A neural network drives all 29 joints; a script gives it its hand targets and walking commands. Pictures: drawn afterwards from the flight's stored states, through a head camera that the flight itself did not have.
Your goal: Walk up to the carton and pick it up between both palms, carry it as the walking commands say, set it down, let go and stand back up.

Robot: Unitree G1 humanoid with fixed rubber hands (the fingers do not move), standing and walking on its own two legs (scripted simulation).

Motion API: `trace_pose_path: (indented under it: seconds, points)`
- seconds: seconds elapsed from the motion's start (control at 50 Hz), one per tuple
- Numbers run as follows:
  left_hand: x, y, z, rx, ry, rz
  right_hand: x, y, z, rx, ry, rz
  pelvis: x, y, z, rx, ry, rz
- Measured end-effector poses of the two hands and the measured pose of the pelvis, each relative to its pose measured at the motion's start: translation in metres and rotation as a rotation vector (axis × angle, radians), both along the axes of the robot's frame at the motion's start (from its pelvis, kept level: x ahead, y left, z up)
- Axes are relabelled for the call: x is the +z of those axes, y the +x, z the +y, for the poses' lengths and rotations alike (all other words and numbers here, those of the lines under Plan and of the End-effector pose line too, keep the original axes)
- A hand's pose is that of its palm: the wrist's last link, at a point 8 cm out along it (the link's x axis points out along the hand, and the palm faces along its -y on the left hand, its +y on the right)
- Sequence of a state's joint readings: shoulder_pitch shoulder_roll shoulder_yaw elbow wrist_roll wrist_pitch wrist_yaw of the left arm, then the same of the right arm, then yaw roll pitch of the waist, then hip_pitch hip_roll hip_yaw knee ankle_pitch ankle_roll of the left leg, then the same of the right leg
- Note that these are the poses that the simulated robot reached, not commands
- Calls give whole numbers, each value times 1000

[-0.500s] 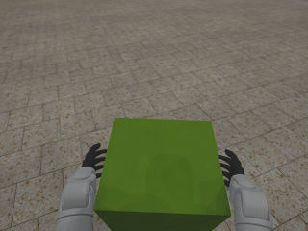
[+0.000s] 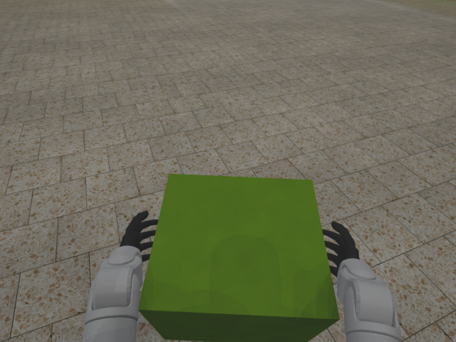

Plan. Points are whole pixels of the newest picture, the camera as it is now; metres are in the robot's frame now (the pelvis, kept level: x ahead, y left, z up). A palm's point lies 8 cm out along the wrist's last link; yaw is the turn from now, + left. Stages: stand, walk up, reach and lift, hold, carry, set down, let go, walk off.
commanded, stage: carry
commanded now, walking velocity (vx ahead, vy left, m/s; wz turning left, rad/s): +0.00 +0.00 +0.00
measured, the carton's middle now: (236, 261) +0.32 +0.00 -0.04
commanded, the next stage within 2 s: hold in 1.62 s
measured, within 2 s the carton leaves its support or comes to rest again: neither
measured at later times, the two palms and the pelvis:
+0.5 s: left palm (134, 250) +0.28 +0.19 +0.04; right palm (345, 266) +0.27 -0.18 +0.04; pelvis +0.00 +0.00 +0.00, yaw +0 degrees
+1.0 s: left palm (135, 249) +0.28 +0.19 +0.05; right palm (345, 264) +0.27 -0.19 +0.04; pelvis +0.00 +0.00 +0.00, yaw +0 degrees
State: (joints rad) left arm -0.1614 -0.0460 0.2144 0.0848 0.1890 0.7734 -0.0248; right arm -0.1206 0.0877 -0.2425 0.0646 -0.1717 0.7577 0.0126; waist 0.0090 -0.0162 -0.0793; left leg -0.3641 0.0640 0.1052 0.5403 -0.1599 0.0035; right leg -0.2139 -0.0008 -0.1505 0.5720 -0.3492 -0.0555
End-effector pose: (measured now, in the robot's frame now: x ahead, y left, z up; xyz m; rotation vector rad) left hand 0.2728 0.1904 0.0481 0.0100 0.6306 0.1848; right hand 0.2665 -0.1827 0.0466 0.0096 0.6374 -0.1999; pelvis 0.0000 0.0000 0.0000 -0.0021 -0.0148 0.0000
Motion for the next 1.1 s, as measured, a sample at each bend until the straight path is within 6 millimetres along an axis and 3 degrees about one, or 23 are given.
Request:
trace_pose_path:
  seconds: [0.12, 0.24, 0.66, 0.88, 1.1]
  points:
    - [-7, 3, 2, -18, 12, 45, -8, -1, 3, -7, -5, 46, 2, -1, 4, -3, 0, 8]
    - [-2, 6, 3, -25, 28, 15, -9, -1, 3, -16, 14, 16, 1, -4, 7, -5, 6, 12]
    - [-9, 12, -5, -15, 12, 30, -12, 5, -4, -19, 5, 35, 0, 2, 1, -3, 3, 21]
    - [-5, 11, -3, 6, 5, 5, -7, 11, -2, -6, 3, 10, 0, 5, -2, -5, 8, 20]
    - [-4, 4, -6, 3, 9, 9, -9, 2, -5, -10, 6, 17, -2, 0, -5, -2, 7, 9]
